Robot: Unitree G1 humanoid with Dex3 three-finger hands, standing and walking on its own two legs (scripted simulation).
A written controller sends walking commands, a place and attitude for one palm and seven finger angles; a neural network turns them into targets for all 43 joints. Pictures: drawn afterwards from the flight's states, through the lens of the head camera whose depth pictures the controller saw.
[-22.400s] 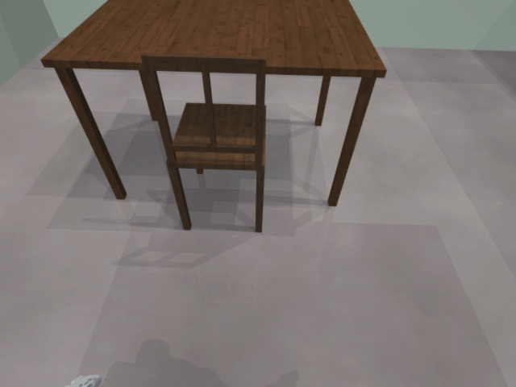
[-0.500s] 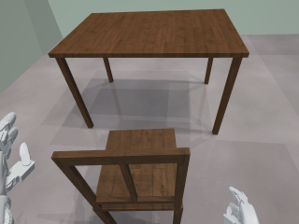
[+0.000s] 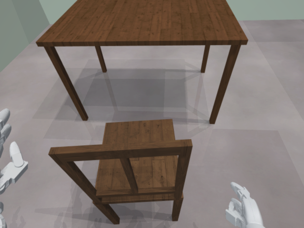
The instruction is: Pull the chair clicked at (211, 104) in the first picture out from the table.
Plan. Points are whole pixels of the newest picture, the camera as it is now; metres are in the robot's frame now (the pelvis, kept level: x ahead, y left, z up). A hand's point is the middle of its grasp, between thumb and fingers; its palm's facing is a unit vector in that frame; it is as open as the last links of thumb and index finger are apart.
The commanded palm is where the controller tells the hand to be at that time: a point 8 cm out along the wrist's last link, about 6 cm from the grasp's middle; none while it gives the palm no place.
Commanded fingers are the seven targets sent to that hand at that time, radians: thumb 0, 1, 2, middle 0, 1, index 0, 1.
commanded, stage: step back with the hand held close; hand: left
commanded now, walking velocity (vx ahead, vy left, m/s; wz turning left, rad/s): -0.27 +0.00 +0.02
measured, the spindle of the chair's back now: (130, 176) +0.29 +0.11 -0.11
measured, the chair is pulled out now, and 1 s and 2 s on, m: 0.58 0.58 0.58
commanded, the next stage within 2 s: stop stepping back and stand still in 1.86 s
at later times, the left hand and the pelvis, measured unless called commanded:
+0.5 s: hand (5, 191) +0.15 +0.27 +0.15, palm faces +0.47 -0.76 -0.46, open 7.4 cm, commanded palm +0.09 +0.31 +0.18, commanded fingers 0.00 0.90 0.90 -0.20 -0.30 -0.20 -0.30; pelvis -0.05 +0.01 -0.01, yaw +0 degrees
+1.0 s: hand (2, 197) +0.14 +0.27 +0.16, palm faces +0.45 -0.73 -0.51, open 7.4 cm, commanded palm +0.07 +0.30 +0.18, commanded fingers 0.00 0.90 0.90 -0.20 -0.30 -0.20 -0.30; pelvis -0.06 +0.00 -0.02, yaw +1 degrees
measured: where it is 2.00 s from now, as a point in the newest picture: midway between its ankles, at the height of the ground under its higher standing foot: outside the picture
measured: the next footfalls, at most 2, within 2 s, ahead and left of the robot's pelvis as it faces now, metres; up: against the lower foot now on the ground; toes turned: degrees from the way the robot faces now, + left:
right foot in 1.94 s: -0.20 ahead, -0.17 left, +0.00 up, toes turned +1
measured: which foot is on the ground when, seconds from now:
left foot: down 0.00-1.00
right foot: down 0.00-1.00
